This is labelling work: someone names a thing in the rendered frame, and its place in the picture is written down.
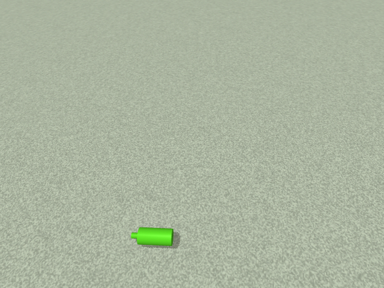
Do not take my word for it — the bottle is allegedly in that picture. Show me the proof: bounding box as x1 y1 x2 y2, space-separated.
131 227 173 246

